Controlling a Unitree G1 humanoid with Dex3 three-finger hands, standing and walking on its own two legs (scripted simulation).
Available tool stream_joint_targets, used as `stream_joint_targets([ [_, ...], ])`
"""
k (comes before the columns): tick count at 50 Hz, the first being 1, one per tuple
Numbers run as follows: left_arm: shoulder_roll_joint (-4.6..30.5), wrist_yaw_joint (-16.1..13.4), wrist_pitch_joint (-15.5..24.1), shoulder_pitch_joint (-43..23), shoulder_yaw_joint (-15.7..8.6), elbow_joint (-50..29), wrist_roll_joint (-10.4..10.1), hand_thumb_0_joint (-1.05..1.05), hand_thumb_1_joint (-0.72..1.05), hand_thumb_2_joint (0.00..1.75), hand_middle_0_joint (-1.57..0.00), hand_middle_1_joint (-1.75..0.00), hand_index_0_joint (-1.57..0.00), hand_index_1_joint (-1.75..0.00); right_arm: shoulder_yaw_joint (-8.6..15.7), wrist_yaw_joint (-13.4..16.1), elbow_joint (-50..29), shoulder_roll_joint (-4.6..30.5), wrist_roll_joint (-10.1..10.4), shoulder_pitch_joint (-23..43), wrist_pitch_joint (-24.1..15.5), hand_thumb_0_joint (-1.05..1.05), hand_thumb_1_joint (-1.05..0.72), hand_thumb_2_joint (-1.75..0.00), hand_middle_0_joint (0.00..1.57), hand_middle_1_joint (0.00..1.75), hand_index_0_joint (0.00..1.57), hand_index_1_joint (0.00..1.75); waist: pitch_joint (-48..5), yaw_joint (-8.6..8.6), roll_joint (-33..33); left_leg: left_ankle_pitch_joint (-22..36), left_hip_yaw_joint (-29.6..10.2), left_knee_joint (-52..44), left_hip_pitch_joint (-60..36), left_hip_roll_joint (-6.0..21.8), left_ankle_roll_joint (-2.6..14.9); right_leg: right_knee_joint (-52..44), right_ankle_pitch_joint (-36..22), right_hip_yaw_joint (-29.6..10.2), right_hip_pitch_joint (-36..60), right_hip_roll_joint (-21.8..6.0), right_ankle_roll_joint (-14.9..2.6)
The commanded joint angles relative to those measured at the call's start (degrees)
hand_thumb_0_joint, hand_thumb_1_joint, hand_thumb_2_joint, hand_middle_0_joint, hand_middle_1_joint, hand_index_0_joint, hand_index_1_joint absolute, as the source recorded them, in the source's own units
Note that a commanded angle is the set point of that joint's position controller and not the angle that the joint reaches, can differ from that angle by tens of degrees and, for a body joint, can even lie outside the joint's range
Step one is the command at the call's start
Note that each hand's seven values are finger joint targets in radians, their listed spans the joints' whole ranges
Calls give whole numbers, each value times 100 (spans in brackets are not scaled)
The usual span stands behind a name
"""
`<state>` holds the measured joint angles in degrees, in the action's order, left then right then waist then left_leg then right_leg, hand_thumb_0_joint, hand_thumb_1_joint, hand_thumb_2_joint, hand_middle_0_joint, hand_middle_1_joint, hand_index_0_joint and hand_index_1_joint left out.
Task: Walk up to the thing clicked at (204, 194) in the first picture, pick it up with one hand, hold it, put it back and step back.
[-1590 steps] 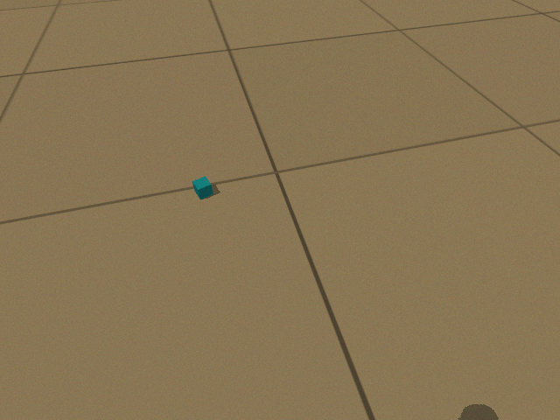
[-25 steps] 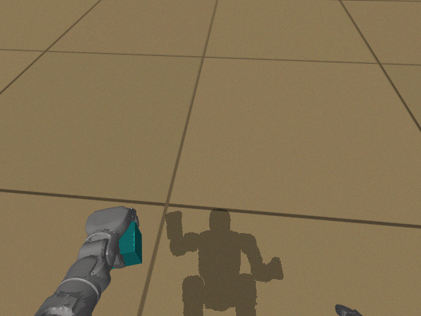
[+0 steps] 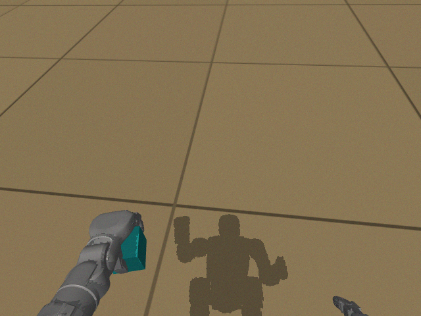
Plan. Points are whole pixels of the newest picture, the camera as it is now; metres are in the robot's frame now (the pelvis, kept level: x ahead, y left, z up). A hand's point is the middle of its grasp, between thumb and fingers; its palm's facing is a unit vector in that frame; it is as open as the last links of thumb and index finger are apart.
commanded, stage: hold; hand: left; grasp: from above
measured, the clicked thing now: (126, 249) +0.29 +0.22 -0.09
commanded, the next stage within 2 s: crouch in 0.98 s
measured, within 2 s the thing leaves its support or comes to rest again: neither
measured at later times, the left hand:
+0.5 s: hand (121, 243) +0.29 +0.21 -0.04, palm faces -0.44 -0.09 -0.89, open 10.1 cm
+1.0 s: hand (118, 234) +0.31 +0.22 -0.04, palm faces -0.44 -0.09 -0.89, open 10.1 cm
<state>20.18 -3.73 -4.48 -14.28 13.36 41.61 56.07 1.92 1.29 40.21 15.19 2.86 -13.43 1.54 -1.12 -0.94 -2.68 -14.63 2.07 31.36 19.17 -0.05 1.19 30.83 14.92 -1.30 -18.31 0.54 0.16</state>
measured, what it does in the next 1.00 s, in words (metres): stands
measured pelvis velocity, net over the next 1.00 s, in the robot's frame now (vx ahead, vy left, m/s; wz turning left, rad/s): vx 0.02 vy -0.01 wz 0.01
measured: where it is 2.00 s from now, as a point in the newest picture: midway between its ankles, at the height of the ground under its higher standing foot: outside the picture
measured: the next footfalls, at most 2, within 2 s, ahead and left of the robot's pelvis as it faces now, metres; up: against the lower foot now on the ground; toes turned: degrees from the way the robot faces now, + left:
none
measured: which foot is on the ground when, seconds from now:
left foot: down 0.00-1.00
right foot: down 0.00-1.00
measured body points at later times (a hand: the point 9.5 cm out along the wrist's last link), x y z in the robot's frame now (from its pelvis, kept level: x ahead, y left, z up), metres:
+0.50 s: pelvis +0.00 -0.01 +0.00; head +0.01 -0.03 +0.45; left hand +0.31 +0.21 +0.01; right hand +0.15 -0.26 -0.11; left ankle +0.02 +0.10 -0.73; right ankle +0.01 -0.12 -0.73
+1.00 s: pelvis +0.02 -0.01 +0.01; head +0.04 -0.02 +0.46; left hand +0.33 +0.22 +0.01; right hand +0.15 -0.26 -0.11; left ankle +0.02 +0.10 -0.73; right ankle +0.01 -0.12 -0.73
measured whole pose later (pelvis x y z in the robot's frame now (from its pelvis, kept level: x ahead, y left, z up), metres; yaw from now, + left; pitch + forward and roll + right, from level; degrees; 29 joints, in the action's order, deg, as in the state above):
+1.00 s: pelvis +0.02 -0.01 +0.01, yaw +0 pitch +2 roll +0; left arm 21.4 -1.2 -4.8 -13.5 12.6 37.7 55.7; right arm 2.4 1.9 40.7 14.8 3.6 -11.6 3.1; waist -0.7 -0.2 -2.8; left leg -14.0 1.5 26.9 15.0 -0.1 0.8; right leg 26.6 14.5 -0.9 -14.1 0.6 -0.2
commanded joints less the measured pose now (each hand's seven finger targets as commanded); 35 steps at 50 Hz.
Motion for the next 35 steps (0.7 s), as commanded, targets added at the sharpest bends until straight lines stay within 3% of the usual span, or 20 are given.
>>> stream_joint_targets([
  [1,1203,-243,17,-1949,-592,-1088,49,0,53,91,-105,-52,-99,-58,242,73,-761,810,20,393,-227,0,-90,-90,20,30,20,30,-1265,7,127,720,-197,-510,-854,3,-75,-507,-623,47,195,156,-127],
  [3,1300,-249,53,-2196,-646,-1529,19,0,51,92,-104,-52,-98,-59,251,77,-775,815,20,434,-232,0,-90,-90,20,30,20,30,-1467,52,-47,762,-186,-525,-979,-8,-81,-518,-677,30,238,139,-130],
  [5,1183,-243,22,-2023,-594,-1381,17,0,53,91,-105,-53,-99,-59,229,79,-782,786,17,454,-233,0,-90,-90,20,30,20,30,-1352,28,105,740,-166,-535,-937,-20,-60,-569,-653,30,263,129,-116],
  [20,1341,-16,-53,-1899,-692,-1708,-5,0,48,86,-98,-55,-94,-59,187,132,-795,728,67,683,-175,0,-89,-90,20,30,20,30,-1310,90,97,942,-79,-628,-1000,-69,-16,-706,-855,-10,526,111,-94],
  [22,1204,25,-52,-1868,-585,-1653,-25,0,47,88,-99,-54,-94,-59,179,140,-790,698,74,702,-170,0,-90,-90,20,30,20,30,-1311,69,212,1006,-72,-627,-1031,-74,-5,-719,-909,-12,505,112,-80],
  [24,1275,42,-63,-1645,-688,-1652,-43,0,46,85,-97,-54,-93,-58,179,140,-801,706,84,700,-163,0,-89,-90,20,30,20,30,-1294,129,279,1089,-44,-606,-1000,-101,21,-748,-1020,-33,582,82,-52],
  [26,1294,73,-28,-1851,-645,-1694,-48,0,47,86,-98,-54,-94,-59,174,142,-803,701,85,709,-157,0,-90,-90,20,30,20,30,-1290,82,220,1113,-53,-633,-1038,-100,8,-732,-1055,-38,553,86,-63],
  [30,1342,13,6,-1680,-740,-1759,28,0,45,87,-97,-53,-92,-58,200,138,-801,700,85,694,-137,0,-89,-90,20,30,20,30,-1427,161,68,1304,-78,-639,-1143,-83,-34,-677,-1147,10,617,116,-113],
  [32,1255,-15,18,-1908,-646,-1809,65,0,46,86,-97,-54,-93,-59,205,131,-777,683,68,657,-131,0,-89,-90,20,30,20,30,-1492,57,75,1396,-72,-602,-1188,-88,-18,-667,-1295,3,592,108,-94],
  [35,1436,-95,34,-2002,-783,-1808,63,0,48,90,-100,-52,-95,-58,210,135,-747,692,75,609,-117,0,-89,-90,20,30,20,30,-1544,121,-35,1505,-72,-594,-1198,-87,-27,-665,-1373,12,682,111,-108],
])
